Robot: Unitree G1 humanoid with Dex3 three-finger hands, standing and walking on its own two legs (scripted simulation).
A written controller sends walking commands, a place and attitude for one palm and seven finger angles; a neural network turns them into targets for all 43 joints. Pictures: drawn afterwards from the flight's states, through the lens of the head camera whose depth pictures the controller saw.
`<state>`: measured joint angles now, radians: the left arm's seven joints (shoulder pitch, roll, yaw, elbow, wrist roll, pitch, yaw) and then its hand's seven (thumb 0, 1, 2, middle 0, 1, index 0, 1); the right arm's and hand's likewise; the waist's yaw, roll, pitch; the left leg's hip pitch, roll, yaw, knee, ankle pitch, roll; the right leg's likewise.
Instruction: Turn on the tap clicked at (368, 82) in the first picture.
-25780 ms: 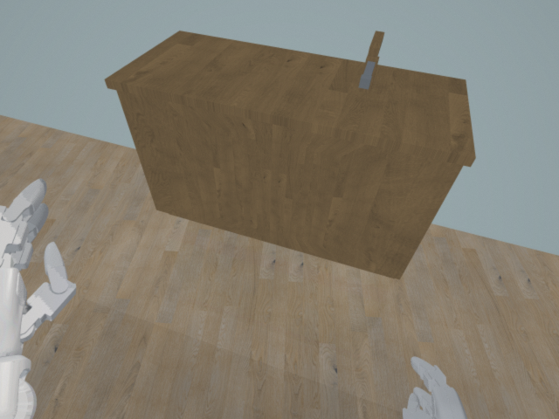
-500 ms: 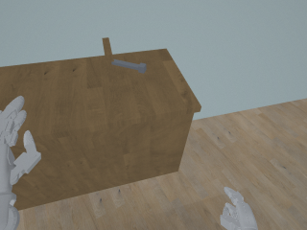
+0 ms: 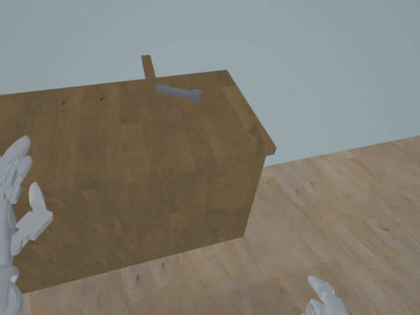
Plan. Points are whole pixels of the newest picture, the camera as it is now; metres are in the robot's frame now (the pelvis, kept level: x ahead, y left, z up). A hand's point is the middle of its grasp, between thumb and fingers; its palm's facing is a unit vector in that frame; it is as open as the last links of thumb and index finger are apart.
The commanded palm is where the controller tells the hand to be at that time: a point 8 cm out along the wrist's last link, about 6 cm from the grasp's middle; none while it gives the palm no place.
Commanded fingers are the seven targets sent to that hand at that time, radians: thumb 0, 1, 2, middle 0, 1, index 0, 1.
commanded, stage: shuffle to correct the standing spot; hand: left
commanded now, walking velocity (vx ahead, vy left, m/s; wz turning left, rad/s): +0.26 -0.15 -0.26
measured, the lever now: (196, 95) +0.69 +0.09 +0.05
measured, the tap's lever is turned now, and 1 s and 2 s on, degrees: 57 57 57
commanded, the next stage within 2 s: come to a stop and stand still in 0.94 s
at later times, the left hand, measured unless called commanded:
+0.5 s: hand (106, 147) +0.34 +0.21 +0.17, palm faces +0.35 -0.85 -0.39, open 7.4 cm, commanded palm +0.27 +0.24 +0.17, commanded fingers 0.00 0.90 0.90 -0.20 -0.30 -0.20 -0.30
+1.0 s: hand (166, 113) +0.43 +0.12 +0.18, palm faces +0.38 -0.86 -0.35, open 7.4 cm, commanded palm +0.37 +0.16 +0.17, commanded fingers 0.00 0.90 0.90 -0.20 -0.30 -0.20 -0.30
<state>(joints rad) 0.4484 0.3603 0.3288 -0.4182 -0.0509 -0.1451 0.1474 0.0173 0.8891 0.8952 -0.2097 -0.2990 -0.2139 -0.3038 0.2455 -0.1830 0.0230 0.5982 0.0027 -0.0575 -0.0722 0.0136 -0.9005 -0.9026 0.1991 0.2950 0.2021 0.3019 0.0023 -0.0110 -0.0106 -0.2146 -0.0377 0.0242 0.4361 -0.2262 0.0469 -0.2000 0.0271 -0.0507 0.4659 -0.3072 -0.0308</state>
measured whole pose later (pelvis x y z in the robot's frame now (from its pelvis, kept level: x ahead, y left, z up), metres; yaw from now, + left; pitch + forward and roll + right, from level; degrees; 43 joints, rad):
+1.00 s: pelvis +0.20 -0.12 -0.02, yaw -2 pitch -1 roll +0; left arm 0.40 0.41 0.40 -0.57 -0.04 -0.19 0.15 0.02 0.89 0.90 -0.21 -0.30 -0.21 -0.30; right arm 0.21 -0.15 0.00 0.60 0.00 -0.08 -0.03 0.01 -0.90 -0.90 0.20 0.29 0.20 0.30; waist -0.02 -0.07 0.05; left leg -0.30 0.07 0.06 0.67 -0.34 -0.01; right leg -0.49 0.00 -0.05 1.08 -0.42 -0.02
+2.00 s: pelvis +0.24 -0.13 +0.00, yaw -1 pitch -1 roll -1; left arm 0.44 0.34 0.32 -0.46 -0.04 -0.14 0.17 0.02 0.89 0.90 -0.21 -0.30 -0.21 -0.30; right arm 0.24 -0.17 0.05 0.62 0.00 -0.09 -0.07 0.01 -0.90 -0.90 0.20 0.30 0.20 0.30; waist 0.02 -0.01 0.00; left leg -0.22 0.01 0.07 0.46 -0.24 0.03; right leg -0.23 -0.04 -0.10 0.39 -0.15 0.01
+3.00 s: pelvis +0.29 -0.12 -0.01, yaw +1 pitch +3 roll -1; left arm 0.42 0.48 0.41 -0.54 -0.07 -0.28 0.13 0.02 0.89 0.89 -0.21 -0.30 -0.22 -0.30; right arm 0.17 -0.22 -0.02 0.59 0.01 -0.16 0.04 0.01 -0.90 -0.90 0.20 0.29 0.20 0.30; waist 0.05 -0.06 0.11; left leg -0.27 -0.03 0.04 0.53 -0.32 0.05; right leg -0.30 -0.07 -0.08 0.53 -0.27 0.03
